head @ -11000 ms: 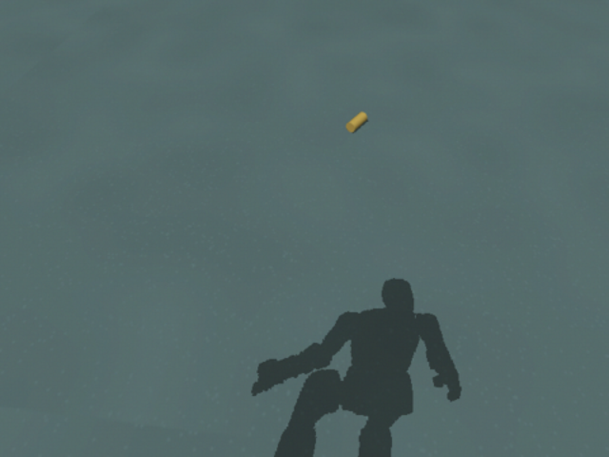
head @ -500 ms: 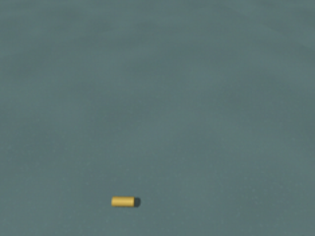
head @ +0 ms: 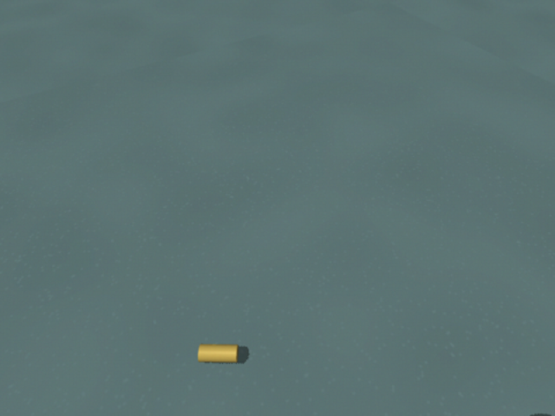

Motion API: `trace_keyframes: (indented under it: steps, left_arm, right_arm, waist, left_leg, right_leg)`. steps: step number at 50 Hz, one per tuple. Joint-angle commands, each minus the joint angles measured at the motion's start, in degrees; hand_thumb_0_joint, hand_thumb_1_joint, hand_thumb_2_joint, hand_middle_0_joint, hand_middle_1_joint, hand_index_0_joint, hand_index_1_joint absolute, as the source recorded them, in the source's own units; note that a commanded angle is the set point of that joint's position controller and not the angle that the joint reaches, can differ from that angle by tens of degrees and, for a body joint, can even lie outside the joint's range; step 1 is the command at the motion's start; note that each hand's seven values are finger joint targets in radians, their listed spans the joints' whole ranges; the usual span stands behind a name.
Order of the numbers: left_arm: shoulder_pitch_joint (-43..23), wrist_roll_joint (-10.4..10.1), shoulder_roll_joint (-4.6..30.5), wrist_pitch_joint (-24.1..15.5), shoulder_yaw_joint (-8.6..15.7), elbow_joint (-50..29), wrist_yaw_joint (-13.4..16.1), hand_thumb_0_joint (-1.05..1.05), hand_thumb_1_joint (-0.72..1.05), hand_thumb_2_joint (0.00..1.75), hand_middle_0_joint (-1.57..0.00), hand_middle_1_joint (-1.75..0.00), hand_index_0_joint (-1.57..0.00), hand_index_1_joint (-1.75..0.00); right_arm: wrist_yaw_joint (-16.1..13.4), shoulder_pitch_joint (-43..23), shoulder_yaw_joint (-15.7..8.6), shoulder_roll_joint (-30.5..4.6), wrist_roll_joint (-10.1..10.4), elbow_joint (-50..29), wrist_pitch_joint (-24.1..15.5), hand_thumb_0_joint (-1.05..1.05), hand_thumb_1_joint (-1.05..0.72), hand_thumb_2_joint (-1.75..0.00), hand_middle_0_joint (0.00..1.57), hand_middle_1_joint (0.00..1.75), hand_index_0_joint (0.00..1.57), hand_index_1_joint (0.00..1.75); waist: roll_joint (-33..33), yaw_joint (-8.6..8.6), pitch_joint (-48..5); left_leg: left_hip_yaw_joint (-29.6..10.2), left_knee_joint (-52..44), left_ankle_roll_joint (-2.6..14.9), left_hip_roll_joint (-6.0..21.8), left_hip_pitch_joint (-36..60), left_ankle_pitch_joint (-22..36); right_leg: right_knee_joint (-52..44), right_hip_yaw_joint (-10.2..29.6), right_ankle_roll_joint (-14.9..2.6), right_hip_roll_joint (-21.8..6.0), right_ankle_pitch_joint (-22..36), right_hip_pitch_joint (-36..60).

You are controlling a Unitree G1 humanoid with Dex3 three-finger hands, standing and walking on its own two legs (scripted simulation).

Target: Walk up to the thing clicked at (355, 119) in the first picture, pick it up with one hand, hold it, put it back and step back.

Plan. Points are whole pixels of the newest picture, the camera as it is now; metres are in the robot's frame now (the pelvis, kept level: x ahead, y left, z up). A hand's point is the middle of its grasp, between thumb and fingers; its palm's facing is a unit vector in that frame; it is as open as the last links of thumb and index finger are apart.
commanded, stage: walk up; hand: left
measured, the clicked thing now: (218, 353) +0.41 +0.22 -0.75
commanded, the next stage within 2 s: stand in 0.22 s
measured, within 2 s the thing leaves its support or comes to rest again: neither
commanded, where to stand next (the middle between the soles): +0.05 +0.02 m, yaw +0 degrees
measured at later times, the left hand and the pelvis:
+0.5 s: hand out of the picture +0.06 +0.24 -0.15, palm faces -0.04 -0.94 -0.33, open 7.4 cm; pelvis -0.01 -0.01 +0.00, yaw +0 degrees
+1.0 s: hand out of the picture +0.03 +0.24 -0.15, palm faces -0.03 -0.94 -0.34, open 7.4 cm; pelvis -0.02 -0.02 +0.01, yaw +0 degrees
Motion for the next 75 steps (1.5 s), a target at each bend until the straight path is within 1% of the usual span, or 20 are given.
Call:
trace_keyframes:
  steps: [1,10,11,14,16,19,20,24,29,32,35,40,41,45,56,58,59,63,71,75]
  left_arm:
    - [-2.3,-0.2,13.5,-1.5,2.7,-3.7,1.1,0.0,0.9,0.9,-0.2,-0.3,-0.2,-0.3]
    - [-2.0,-0.2,13.8,-1.5,2.7,-3.6,1.0,0.0,0.9,0.9,-0.2,-0.3,-0.2,-0.3]
    - [-3.6,-1.1,11.6,-0.8,1.8,-2.9,0.6,0.0,0.9,0.9,-0.2,-0.3,-0.2,-0.3]
    - [-2.9,-1.0,11.0,-0.5,1.7,-3.3,0.2,0.0,0.9,0.9,-0.2,-0.3,-0.2,-0.3]
    - [-2.6,-1.0,11.5,-0.5,1.8,-2.9,0.1,0.0,0.9,0.9,-0.2,-0.3,-0.2,-0.3]
    - [-2.9,-1.1,11.8,-0.4,1.8,-2.4,0.0,0.0,0.9,0.9,-0.2,-0.3,-0.2,-0.3]
    - [-2.7,-1.0,11.8,-0.4,1.8,-2.4,0.0,0.0,0.9,0.9,-0.2,-0.3,-0.2,-0.3]
    - [-2.5,-0.9,11.5,-0.3,1.6,-1.9,-0.3,0.0,0.9,0.9,-0.2,-0.3,-0.2,-0.3]
    - [-3.5,-0.8,11.3,-0.2,1.7,-1.7,-0.3,0.0,0.9,0.9,-0.2,-0.3,-0.2,-0.3]
    - [-2.8,-0.7,11.5,-0.3,1.8,-1.5,-0.4,0.0,0.9,0.9,-0.2,-0.3,-0.2,-0.3]
    - [-3.1,-0.7,11.5,-0.2,1.9,-1.3,-0.5,0.0,0.9,0.9,-0.2,-0.3,-0.2,-0.3]
    - [-2.8,-0.7,11.3,-0.4,1.9,-1.2,-0.5,0.0,0.9,0.9,-0.2,-0.3,-0.2,-0.3]
    - [-3.0,-0.8,11.4,-0.4,1.8,-1.3,-0.5,0.0,0.9,0.9,-0.2,-0.3,-0.2,-0.3]
    - [-2.9,-0.8,11.7,-0.5,1.8,-1.4,-0.4,0.0,0.9,0.9,-0.2,-0.3,-0.2,-0.3]
    - [-2.3,-0.9,11.6,-0.5,1.5,-1.2,-0.5,0.0,0.9,0.9,-0.2,-0.3,-0.2,-0.3]
    - [-2.3,-0.9,11.7,-0.4,1.5,-1.0,-0.4,0.0,0.9,0.9,-0.2,-0.3,-0.2,-0.3]
    - [-2.9,-0.8,11.9,-0.4,1.6,-1.1,-0.5,0.0,0.9,0.9,-0.2,-0.3,-0.2,-0.3]
    - [-2.5,-1.0,12.2,-0.5,1.7,-0.9,-0.5,0.0,0.9,0.9,-0.2,-0.3,-0.2,-0.3]
    - [-3.0,-1.1,12.0,-0.6,1.7,-1.2,-0.5,0.0,0.9,0.9,-0.2,-0.3,-0.2,-0.3]
    - [-2.7,-1.0,11.8,-0.4,1.7,-1.1,-0.5,0.0,0.9,0.9,-0.2,-0.3,-0.2,-0.3]
  right_arm:
    - [-0.7,-2.3,-2.8,-12.2,0.2,-4.1,-1.6,0.0,-0.9,-0.9,0.2,0.3,0.2,0.3]
    - [-0.6,-2.6,-2.6,-12.3,0.1,-4.0,-1.5,0.0,-0.9,-0.9,0.2,0.3,0.2,0.3]
    - [-1.1,-2.6,-1.2,-10.0,0.7,-3.1,-2.4,0.0,-0.9,-0.9,0.2,0.3,0.2,0.3]
    - [-1.6,-2.2,-1.3,-12.0,0.5,-2.2,-3.2,0.0,-0.9,-0.9,0.2,0.3,0.2,0.3]
    - [-1.8,-2.2,-1.1,-11.6,0.6,-1.7,-3.3,0.0,-0.9,-0.9,0.2,0.3,0.2,0.3]
    - [-1.9,-2.2,-0.6,-11.3,0.6,-1.0,-3.6,0.0,-0.9,-0.9,0.2,0.3,0.2,0.3]
    - [-1.9,-2.8,-0.6,-11.2,0.6,-1.0,-3.6,0.0,-0.9,-0.9,0.2,0.3,0.2,0.3]
    - [-1.9,-2.9,-0.5,-11.4,0.7,-0.2,-3.8,0.0,-0.9,-0.9,0.2,0.3,0.2,0.3]
    - [-1.9,-2.6,-0.4,-11.1,0.5,0.4,-3.9,0.0,-0.9,-0.9,0.2,0.3,0.2,0.3]
    - [-1.8,-2.6,-0.5,-11.0,0.4,0.4,-4.0,0.0,-0.9,-0.9,0.2,0.3,0.2,0.3]
    - [-1.9,-2.4,-0.4,-11.0,0.4,0.7,-3.9,0.0,-0.9,-0.9,0.2,0.3,0.2,0.3]
    - [-1.8,-2.6,-0.4,-11.0,0.3,0.7,-3.9,0.0,-0.9,-0.9,0.2,0.3,0.2,0.3]
    - [-1.8,-1.8,-0.3,-11.0,0.3,0.8,-3.9,0.0,-0.9,-0.9,0.2,0.3,0.2,0.3]
    - [-1.8,-1.9,-0.2,-11.0,0.4,0.9,-4.0,0.0,-0.9,-0.9,0.2,0.3,0.2,0.3]
    - [-1.8,-1.6,0.2,-11.2,0.4,1.1,-4.0,0.0,-0.9,-0.9,0.2,0.3,0.2,0.3]
    - [-1.8,-1.6,0.2,-11.1,0.4,1.3,-3.8,0.0,-0.9,-0.9,0.2,0.3,0.2,0.3]
    - [-1.8,-1.3,0.2,-11.1,0.4,1.2,-3.8,0.0,-0.9,-0.9,0.2,0.3,0.2,0.3]
    - [-1.6,-0.8,0.3,-10.8,0.4,1.3,-3.8,0.0,-0.9,-0.9,0.2,0.3,0.2,0.3]
    - [-1.7,-1.1,0.4,-11.1,0.4,1.0,-4.0,0.0,-0.9,-0.9,0.2,0.3,0.2,0.3]
    - [-1.8,-1.2,0.4,-11.2,0.4,1.2,-4.0,0.0,-0.9,-0.9,0.2,0.3,0.2,0.3]
  waist:
    - [-0.7,-0.36,-4.1]
    - [-0.5,-0.14,-3.3]
    - [-3.4,-1.24,-2.2]
    - [-1.2,-0.84,-4.6]
    - [-0.7,-1.0,-6.1]
    - [0.3,-0.88,-5.2]
    - [0.3,-0.53,-5.5]
    - [0.5,-0.47,-5.7]
    - [0.5,-0.65,-3.6]
    - [-0.6,-0.56,-4.1]
    - [-0.2,-0.58,-2.9]
    - [-1.2,-0.4,-3.5]
    - [-1.1,-0.94,-3.9]
    - [-0.9,-0.78,-4.8]
    - [-0.1,-0.44,-4.0]
    - [-0.9,-0.43,-2.4]
    - [-1.3,-0.75,-3.6]
    - [-1.6,-0.66,-2.8]
    - [-0.5,-0.59,-4.5]
    - [-0.2,-0.39,-3.8]
  left_leg:
    - [-5.3,-3.5,2.1,6.4,-0.6,12.5]
    - [-5.2,-3.5,1.77,6.0,-0.8,10.1]
    - [-6.6,-6.0,1.18,7.9,-0.3,14.7]
    - [-6.1,-5.0,1.03,8.4,1.8,19.5]
    - [-5.5,-4.8,0.83,8.3,2.4,20.8]
    - [-5.5,-6.5,0.3,8.0,0.8,17.1]
    - [-5.6,-6.7,0.39,8.3,1.1,17.2]
    - [-5.4,-6.9,0.29,8.1,0.7,15.2]
    - [-5.6,-8.0,0.07,8.0,-1.1,11.1]
    - [-5.7,-8.0,0.08,8.0,-0.7,10.4]
    - [-6.0,-8.6,0.0,7.8,-1.7,6.9]
    - [-6.1,-7.9,0.03,8.0,-0.9,7.9]
    - [-5.9,-7.9,-0.03,7.9,-0.9,8.2]
    - [-5.9,-7.0,-0.01,8.2,-0.3,10.3]
    - [-5.7,-7.0,-0.05,8.3,-1.1,9.4]
    - [-5.9,-7.5,-0.13,8.0,-2.2,7.7]
    - [-5.7,-7.3,0.16,8.2,-1.7,7.6]
    - [-6.0,-8.0,-0.04,7.9,-2.7,5.8]
    - [-5.9,-7.0,-0.05,8.3,-1.2,10.7]
    - [-6.0,-7.6,-0.21,8.1,-2.3,8.4]
  right_leg:
    - [-2.0,3.0,-4.38,-4.1,14.7,0.6]
    - [-3.2,3.9,-4.63,-4.5,13.3,-0.8]
    - [-4.2,3.1,-3.63,-4.2,14.4,-2.2]
    - [-4.6,3.1,-2.86,-4.2,16.7,-0.1]
    - [-4.5,3.2,-2.96,-4.6,18.7,1.6]
    - [-5.6,3.4,-2.96,-4.6,15.9,2.2]
    - [-5.5,3.0,-3.08,-4.6,15.7,2.2]
    - [-6.3,3.6,-3.17,-4.7,14.6,2.7]
    - [-7.3,3.9,-3.24,-4.7,11.1,1.3]
    - [-7.4,3.6,-3.16,-4.6,10.5,1.0]
    - [-7.8,3.7,-3.27,-4.4,7.6,0.0]
    - [-8.1,3.9,-3.36,-4.5,7.7,-0.4]
    - [-8.1,4.2,-3.45,-4.6,8.5,-0.3]
    - [-7.4,4.4,-3.51,-4.9,11.2,0.2]
    - [-7.8,4.4,-3.41,-4.7,10.6,-0.5]
    - [-8.2,4.2,-3.29,-4.4,8.0,-1.4]
    - [-8.0,4.4,-3.55,-4.8,8.7,-0.6]
    - [-8.5,4.3,-3.33,-4.4,6.0,-1.1]
    - [-7.7,4.3,-3.62,-4.7,10.7,0.1]
    - [-7.9,4.1,-3.5,-4.4,8.1,-0.4]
